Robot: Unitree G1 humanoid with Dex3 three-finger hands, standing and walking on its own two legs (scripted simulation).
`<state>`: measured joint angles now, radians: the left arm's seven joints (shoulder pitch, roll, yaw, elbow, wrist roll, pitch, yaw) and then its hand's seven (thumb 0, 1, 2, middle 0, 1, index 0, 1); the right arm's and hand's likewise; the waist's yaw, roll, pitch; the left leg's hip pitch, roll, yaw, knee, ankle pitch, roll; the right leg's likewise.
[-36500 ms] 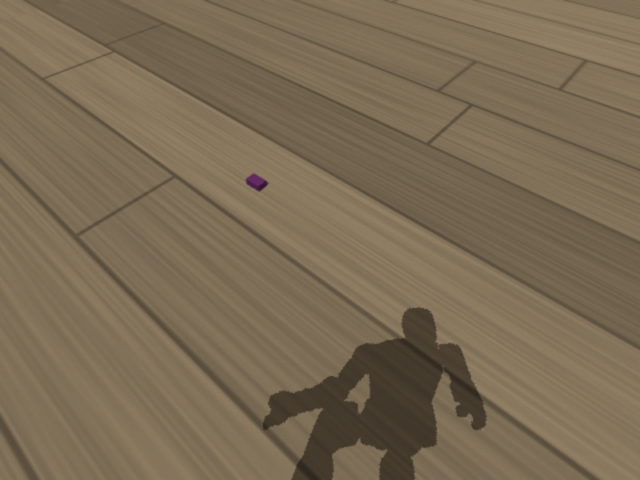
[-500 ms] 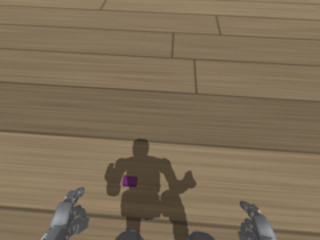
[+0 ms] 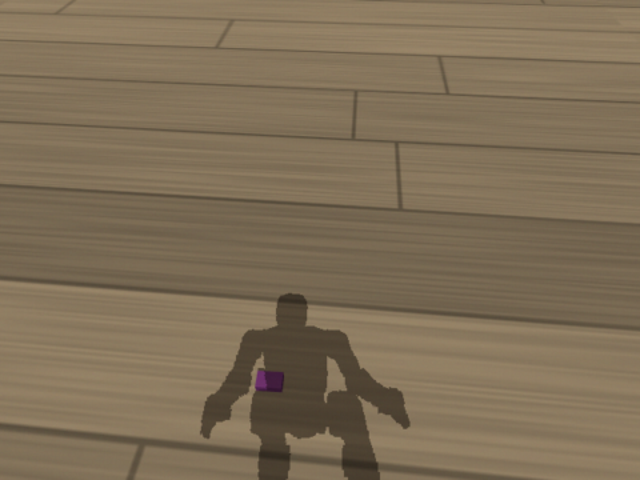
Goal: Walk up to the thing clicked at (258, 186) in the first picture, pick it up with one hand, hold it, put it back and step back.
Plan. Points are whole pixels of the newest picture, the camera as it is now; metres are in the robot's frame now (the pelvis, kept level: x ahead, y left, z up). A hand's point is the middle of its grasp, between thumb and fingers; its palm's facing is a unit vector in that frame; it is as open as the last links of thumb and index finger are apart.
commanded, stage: stand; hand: left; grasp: from above
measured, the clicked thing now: (269, 381) +0.50 +0.18 -0.76
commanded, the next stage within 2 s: step back in 1.92 s
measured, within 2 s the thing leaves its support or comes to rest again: neither
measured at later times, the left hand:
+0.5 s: hand out of the picture +0.04 +0.23 -0.15, palm faces +0.04 -0.94 -0.35, open 7.4 cm
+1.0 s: hand out of the picture +0.06 +0.23 -0.15, palm faces +0.02 -0.94 -0.34, open 7.4 cm
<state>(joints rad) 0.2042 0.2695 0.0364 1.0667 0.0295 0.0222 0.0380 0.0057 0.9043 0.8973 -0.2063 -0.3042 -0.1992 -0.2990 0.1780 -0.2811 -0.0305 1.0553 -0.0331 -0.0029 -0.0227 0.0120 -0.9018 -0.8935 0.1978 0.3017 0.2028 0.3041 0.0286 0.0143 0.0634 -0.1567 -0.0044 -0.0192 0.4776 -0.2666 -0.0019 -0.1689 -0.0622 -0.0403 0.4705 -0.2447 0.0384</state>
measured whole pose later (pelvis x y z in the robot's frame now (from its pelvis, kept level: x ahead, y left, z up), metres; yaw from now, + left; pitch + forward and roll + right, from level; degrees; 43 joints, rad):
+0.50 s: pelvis -0.01 -0.01 +0.01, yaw +0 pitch -4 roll +0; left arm 0.14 0.30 0.04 1.17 0.02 0.00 0.02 0.00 0.90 0.90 -0.21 -0.30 -0.20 -0.30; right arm 0.15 -0.32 -0.02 1.13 -0.03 0.00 -0.01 0.01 -0.90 -0.89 0.20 0.30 0.20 0.30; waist 0.02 0.03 0.06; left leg -0.09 0.02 -0.02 0.35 -0.19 -0.02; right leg -0.11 -0.04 -0.05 0.35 -0.17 0.02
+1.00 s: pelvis +0.00 -0.02 +0.01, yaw -1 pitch -3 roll +0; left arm 0.11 0.30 0.03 1.17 0.01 0.00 0.01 0.00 0.90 0.90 -0.21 -0.30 -0.20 -0.30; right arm 0.14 -0.32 -0.01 1.14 -0.02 -0.01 -0.01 0.01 -0.90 -0.89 0.20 0.30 0.20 0.30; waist 0.01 0.02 0.06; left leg -0.09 0.02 -0.01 0.33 -0.19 -0.03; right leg -0.12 -0.03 -0.04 0.34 -0.17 0.01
